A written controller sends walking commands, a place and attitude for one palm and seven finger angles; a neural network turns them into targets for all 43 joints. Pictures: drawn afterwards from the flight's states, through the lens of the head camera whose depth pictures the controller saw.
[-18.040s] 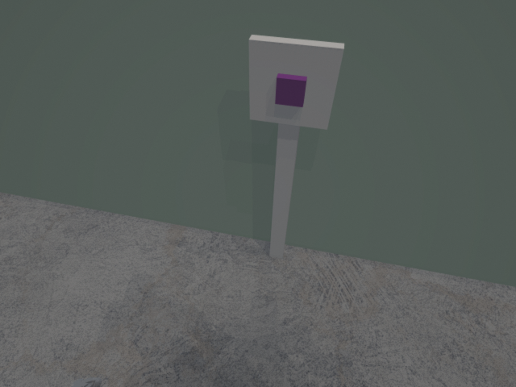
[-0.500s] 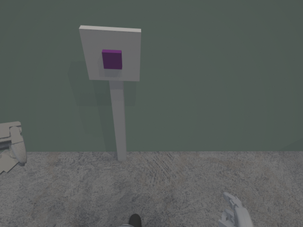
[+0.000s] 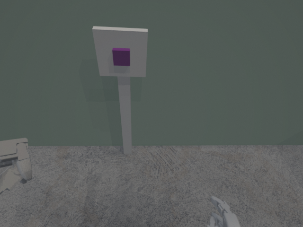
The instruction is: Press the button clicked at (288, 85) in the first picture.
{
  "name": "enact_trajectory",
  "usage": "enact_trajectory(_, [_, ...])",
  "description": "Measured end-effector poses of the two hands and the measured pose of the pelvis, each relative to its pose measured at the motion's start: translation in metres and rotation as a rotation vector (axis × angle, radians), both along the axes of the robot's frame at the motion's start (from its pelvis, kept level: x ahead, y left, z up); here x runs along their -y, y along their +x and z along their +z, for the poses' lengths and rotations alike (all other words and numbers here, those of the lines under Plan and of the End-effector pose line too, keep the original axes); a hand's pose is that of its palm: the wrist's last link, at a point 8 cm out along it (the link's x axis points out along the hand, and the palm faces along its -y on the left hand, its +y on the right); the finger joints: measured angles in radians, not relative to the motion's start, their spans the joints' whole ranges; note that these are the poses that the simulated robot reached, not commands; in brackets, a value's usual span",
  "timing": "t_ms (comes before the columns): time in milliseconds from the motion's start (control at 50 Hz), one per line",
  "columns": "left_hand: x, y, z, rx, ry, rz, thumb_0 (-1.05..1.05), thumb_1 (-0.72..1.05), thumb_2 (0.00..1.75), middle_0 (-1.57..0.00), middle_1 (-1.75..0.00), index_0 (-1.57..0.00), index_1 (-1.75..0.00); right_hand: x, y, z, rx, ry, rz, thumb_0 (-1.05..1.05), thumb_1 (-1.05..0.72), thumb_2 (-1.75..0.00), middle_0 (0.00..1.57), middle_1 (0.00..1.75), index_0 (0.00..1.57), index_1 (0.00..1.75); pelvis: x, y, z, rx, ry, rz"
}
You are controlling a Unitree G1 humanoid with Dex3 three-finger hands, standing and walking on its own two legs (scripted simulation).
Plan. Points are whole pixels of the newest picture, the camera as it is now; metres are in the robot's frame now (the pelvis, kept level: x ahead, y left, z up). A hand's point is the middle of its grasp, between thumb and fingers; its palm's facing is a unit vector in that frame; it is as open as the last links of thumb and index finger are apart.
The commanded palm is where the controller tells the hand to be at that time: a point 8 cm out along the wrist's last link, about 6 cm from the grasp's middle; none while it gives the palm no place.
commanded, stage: stop stepping back and stand still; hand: left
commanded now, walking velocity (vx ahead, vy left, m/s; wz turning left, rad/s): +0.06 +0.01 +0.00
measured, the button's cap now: (121, 56) +0.75 +0.15 +0.07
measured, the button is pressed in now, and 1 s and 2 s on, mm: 0 0 0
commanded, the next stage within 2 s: let the arm hang, fingers relaxed in 0.60 s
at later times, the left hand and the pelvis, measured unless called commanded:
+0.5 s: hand (35, 153) +0.22 +0.24 +0.16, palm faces +0.37 -0.80 -0.48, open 3.1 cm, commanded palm +0.15 +0.28 +0.17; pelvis +0.03 -0.01 -0.01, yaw +1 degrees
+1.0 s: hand out of the picture +0.06 +0.20 -0.18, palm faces +0.02 -0.98 -0.21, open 3.3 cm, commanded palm none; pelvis +0.00 +0.01 -0.02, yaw +3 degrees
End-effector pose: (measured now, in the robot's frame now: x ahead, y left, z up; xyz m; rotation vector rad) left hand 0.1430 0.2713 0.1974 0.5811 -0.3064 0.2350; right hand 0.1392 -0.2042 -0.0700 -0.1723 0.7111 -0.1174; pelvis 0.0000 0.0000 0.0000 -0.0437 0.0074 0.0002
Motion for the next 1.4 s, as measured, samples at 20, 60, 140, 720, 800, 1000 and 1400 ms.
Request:
enact_trajectory(20, [-0.003, -0.002, -0.002, -0.022, 0.01, 0.027, 0.01, 0.89, 0.9, -1.3, -1.5, -1.31, -1.5, 0.002, 0.0, -0.004, -0.01, 0.003, -0.002, 0.01, -0.9, -0.9, 0.2, 0.3, 0.2, 0.3, 0.001, 0.0, 0.0, -0.002, 0.001, 0.003])
enact_trajectory(60, [-0.009, -0.005, -0.009, -0.059, 0.025, 0.094, 0.01, 0.89, 0.9, -1.3, -1.5, -1.31, -1.5, 0.008, 0.0, -0.013, -0.031, 0.005, 0.0, 0.01, -0.89, -0.9, 0.2, 0.3, 0.2, 0.3, 0.005, 0.002, -0.004, -0.006, 0.011, 0.015])
enact_trajectory(140, [-0.014, -0.009, -0.034, -0.091, -0.04, 0.197, 0.01, 0.89, 0.9, -1.3, -1.5, -1.31, -1.5, 0.027, 0.006, -0.035, -0.087, -0.027, 0.024, 0.01, -0.9, -0.9, 0.2, 0.3, 0.2, 0.3, 0.012, 0.0, -0.016, -0.003, 0.019, 0.027])
enact_trajectory(720, [-0.011, 0.031, -0.044, -0.149, -0.07, 0.086, 0.01, 0.89, 0.9, -1.3, -1.5, -1.31, -1.5, 0.014, 0.051, -0.014, -0.03, -0.032, 0.034, 0.01, -0.9, -0.9, 0.2, 0.3, 0.2, 0.3, -0.002, 0.026, -0.009, -0.006, 0.025, 0.019])
enact_trajectory(800, [-0.032, 0.037, -0.145, -0.533, -0.172, 0.176, 0.0, 0.9, 0.9, -1.28, -1.48, -1.28, -1.48, 0.024, 0.043, -0.041, -0.106, -0.025, 0.078, 0.01, -0.9, -0.9, 0.2, 0.3, 0.2, 0.3, -0.013, 0.015, -0.017, -0.014, 0.025, 0.033])
enact_trajectory(1000, [0.027, -0.096, -0.346, -1.402, -0.512, 0.301, 0.01, 0.91, 0.9, -1.01, -1.23, -1.02, -1.22, 0.036, -0.057, -0.059, -0.425, -0.087, 0.01, 0.01, -0.9, -0.9, 0.2, 0.3, 0.2, 0.3, -0.01, -0.002, -0.017, 0.03, 0.032, 0.049])
enact_trajectory(1400, [0.028, -0.238, -0.341, -1.715, -0.584, 0.546, 0.0, 0.91, 0.9, -0.33, -0.47, -0.34, -0.46, -0.009, -0.173, -0.09, -0.731, 0.064, -0.061, 0.0, -0.9, -0.9, 0.2, 0.3, 0.2, 0.3, -0.013, -0.018, -0.008, 0.047, 0.031, 0.049])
